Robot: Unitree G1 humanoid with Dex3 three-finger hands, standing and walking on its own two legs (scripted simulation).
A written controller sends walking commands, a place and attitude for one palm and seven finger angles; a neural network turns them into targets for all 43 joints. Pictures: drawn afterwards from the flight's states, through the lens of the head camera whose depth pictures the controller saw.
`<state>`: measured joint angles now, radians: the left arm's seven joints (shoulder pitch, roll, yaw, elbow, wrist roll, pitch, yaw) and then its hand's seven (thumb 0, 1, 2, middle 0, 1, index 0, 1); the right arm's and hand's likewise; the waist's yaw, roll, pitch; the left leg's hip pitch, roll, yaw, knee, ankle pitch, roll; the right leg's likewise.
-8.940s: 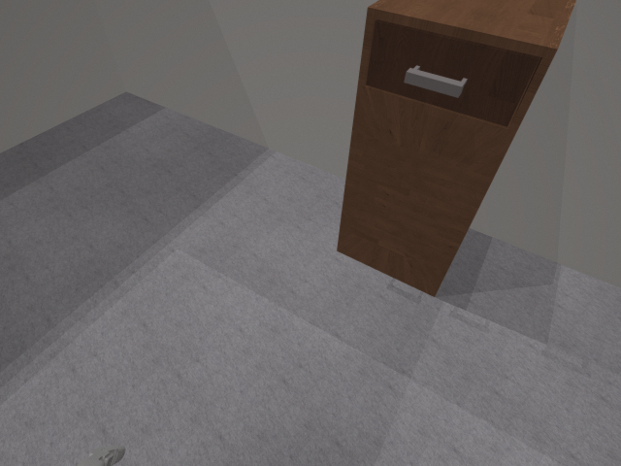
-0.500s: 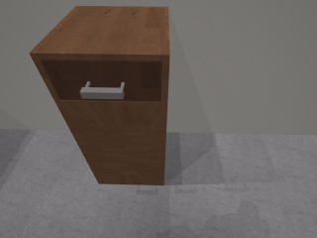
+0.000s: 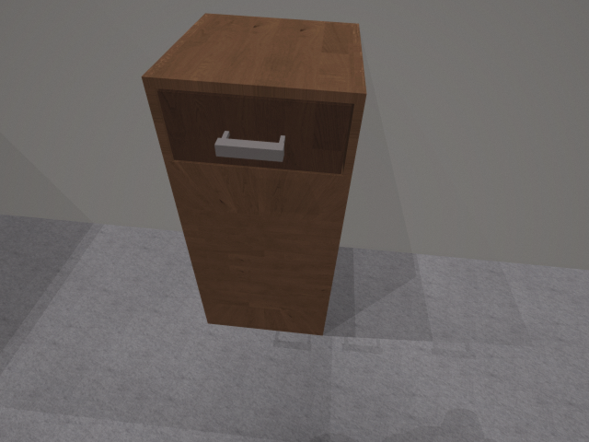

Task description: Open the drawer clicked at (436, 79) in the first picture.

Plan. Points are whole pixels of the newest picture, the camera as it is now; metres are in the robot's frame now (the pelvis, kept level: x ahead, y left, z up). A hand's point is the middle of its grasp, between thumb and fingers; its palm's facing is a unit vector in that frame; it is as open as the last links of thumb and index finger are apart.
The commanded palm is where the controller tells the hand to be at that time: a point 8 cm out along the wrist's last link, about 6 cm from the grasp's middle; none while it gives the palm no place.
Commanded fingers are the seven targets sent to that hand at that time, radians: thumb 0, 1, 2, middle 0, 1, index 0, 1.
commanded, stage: come to a stop and stand still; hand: left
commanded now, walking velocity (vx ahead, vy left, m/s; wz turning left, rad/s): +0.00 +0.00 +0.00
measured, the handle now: (252, 143) +0.65 +0.14 +0.07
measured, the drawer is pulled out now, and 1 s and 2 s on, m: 0.00 0.00 0.00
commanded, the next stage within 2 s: look again from close up in 0.68 s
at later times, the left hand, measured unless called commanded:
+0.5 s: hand out of the picture +0.00 +0.23 -0.17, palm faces -0.03 -0.99 -0.17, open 7.3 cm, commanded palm none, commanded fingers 0.00 0.90 0.90 -0.20 -0.30 -0.20 -0.30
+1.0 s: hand out of the picture -0.10 +0.17 -0.17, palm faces +0.00 -1.00 -0.10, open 7.3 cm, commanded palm none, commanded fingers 0.00 0.90 0.90 -0.20 -0.30 -0.20 -0.30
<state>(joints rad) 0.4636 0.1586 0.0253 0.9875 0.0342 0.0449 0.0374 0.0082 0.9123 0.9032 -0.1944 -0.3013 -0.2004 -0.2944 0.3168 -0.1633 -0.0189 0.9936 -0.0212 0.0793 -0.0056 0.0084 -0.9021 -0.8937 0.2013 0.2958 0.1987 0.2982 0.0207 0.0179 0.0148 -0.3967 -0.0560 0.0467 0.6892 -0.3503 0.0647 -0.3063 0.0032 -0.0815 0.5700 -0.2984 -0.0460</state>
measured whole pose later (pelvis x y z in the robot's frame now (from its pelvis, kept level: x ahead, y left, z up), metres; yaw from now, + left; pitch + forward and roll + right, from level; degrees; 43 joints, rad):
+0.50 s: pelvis -0.05 +0.05 +0.01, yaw -2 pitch +0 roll -1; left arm 0.27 0.17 0.03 1.03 0.02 0.03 0.03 0.01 0.94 0.90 -0.19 -0.30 -0.20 -0.29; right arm 0.43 -0.06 0.01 1.08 -0.03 -0.02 -0.05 0.01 -0.90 -0.89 0.20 0.30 0.20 0.30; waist -0.05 -0.02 -0.02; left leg -0.19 -0.06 0.11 0.46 -0.29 0.12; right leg -0.22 0.00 -0.02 0.56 -0.38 -0.03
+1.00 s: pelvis -0.06 +0.04 +0.01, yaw -2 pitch -1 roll -1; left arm 0.37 0.09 -0.03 1.13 0.01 0.00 0.04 0.01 0.92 0.90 -0.19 -0.30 -0.20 -0.29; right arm 0.30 -0.13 0.02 1.12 -0.01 -0.02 -0.05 0.01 -0.91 -0.89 0.20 0.30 0.20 0.30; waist 0.00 -0.02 0.03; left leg -0.17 -0.04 0.12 0.46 -0.28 0.09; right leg -0.12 0.01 -0.04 0.44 -0.31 -0.01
